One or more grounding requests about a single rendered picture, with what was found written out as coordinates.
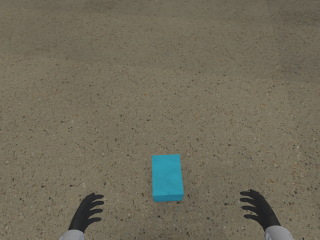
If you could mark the carton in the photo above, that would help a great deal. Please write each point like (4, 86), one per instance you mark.
(167, 183)

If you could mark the left robot forearm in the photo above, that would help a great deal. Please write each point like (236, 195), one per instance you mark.
(72, 235)

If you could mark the robot left hand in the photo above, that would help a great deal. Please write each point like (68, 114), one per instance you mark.
(80, 219)

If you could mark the robot right hand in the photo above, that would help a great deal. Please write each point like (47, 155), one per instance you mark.
(265, 215)

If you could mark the right robot forearm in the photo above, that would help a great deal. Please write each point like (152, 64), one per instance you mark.
(277, 232)

